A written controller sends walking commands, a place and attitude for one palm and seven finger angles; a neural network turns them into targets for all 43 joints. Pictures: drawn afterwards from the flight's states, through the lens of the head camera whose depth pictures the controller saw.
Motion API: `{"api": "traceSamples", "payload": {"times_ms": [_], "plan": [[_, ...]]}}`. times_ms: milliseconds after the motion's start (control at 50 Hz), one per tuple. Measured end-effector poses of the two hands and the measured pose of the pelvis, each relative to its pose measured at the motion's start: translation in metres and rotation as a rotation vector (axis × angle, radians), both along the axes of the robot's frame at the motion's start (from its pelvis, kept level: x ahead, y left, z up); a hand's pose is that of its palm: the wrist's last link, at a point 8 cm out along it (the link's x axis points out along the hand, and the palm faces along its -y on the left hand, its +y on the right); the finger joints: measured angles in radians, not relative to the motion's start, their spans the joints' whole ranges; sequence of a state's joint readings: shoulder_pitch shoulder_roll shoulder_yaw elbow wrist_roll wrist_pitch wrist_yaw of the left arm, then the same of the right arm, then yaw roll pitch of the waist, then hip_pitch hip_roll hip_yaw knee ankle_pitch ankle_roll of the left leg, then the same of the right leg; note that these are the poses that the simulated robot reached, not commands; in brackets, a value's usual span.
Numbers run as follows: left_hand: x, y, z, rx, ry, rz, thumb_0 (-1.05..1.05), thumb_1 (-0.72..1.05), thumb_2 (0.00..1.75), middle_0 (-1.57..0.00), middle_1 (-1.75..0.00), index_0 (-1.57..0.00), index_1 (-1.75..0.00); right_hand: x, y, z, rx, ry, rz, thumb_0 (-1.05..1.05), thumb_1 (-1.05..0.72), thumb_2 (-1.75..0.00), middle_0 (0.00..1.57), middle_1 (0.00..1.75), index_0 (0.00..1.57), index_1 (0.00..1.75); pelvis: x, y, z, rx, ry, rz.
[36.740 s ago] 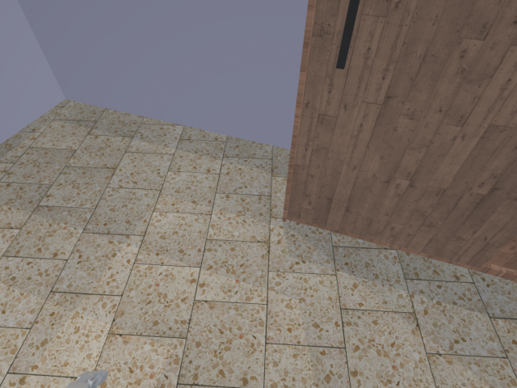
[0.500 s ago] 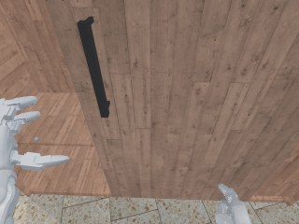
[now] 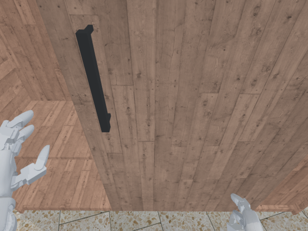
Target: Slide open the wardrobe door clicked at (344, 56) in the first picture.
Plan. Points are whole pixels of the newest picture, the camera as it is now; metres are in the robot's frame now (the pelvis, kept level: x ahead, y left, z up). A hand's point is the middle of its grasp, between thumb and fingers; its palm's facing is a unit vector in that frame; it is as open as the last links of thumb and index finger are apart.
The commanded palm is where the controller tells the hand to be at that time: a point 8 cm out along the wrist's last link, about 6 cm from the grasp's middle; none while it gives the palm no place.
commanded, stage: draw the hand back to the body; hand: left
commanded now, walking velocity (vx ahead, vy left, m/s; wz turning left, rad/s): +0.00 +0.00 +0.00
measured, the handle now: (98, 85) +0.39 +0.21 +0.21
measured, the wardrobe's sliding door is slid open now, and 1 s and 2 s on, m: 0.56 0.56 0.56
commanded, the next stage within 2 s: step back with the hand held close in 0.38 s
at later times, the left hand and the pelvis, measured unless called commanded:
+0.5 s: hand (34, 162) +0.18 +0.27 +0.16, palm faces +0.46 -0.81 -0.36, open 7.4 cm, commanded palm +0.14 +0.31 +0.17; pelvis +0.00 +0.00 +0.00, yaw +0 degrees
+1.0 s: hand (5, 189) +0.12 +0.29 +0.16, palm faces +0.44 -0.76 -0.47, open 7.4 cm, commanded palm +0.07 +0.32 +0.17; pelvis -0.06 +0.01 -0.01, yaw +1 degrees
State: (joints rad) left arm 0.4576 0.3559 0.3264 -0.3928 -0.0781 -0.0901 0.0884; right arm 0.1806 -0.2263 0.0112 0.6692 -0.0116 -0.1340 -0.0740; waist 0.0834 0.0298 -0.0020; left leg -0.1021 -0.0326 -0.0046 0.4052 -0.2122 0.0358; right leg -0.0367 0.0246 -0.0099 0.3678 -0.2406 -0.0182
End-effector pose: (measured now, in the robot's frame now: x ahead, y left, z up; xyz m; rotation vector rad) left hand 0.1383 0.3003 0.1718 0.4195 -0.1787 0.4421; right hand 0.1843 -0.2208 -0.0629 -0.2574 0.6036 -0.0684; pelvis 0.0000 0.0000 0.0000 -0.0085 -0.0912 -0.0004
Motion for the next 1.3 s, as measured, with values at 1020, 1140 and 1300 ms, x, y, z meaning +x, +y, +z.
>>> {"api": "traceSamples", "payload": {"times_ms": [1020, 1140, 1300], "plan": [[-0.06, 0.026, 0.007, 0.143, 0.004, -0.001, 0.02, 0.88, 0.9, -0.21, -0.3, -0.22, -0.3, -0.074, -0.001, -0.006, -0.029, 0.084, -0.088, 0.01, -0.9, -0.9, 0.2, 0.3, 0.2, 0.3, -0.064, 0.016, -0.006, -0.029, 0.08, 0.017], [-0.075, 0.029, -0.002, 0.132, -0.01, 0.007, 0.02, 0.88, 0.9, -0.21, -0.3, -0.21, -0.3, -0.097, 0.006, -0.007, -0.036, 0.088, -0.075, 0.01, -0.9, -0.89, 0.2, 0.3, 0.21, 0.3, -0.082, 0.02, -0.007, -0.039, 0.08, 0.029], [-0.107, 0.027, 0.002, 0.219, -0.046, 0.005, 0.02, 0.88, 0.9, -0.21, -0.3, -0.22, -0.3, -0.116, 0.008, -0.013, -0.05, 0.082, -0.031, 0.01, -0.9, -0.89, 0.2, 0.3, 0.21, 0.3, -0.105, 0.014, -0.016, -0.033, 0.061, 0.094]]}}
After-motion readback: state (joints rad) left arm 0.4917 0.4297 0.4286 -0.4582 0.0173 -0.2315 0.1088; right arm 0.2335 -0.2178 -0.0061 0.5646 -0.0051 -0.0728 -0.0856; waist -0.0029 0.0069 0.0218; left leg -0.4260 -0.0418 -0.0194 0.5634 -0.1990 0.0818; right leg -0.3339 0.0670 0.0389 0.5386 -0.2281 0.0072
